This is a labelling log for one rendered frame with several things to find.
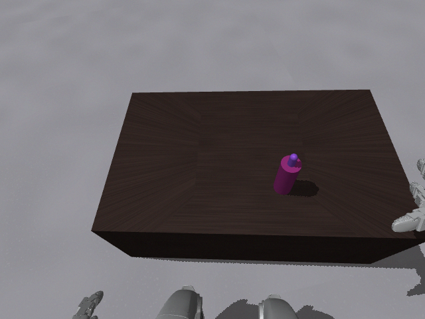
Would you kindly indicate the right robot hand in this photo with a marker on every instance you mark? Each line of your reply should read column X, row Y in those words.
column 416, row 219

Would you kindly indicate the left robot hand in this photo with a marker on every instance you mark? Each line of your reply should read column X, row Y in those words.
column 87, row 306

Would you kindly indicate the bottle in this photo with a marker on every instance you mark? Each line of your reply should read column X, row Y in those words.
column 287, row 173

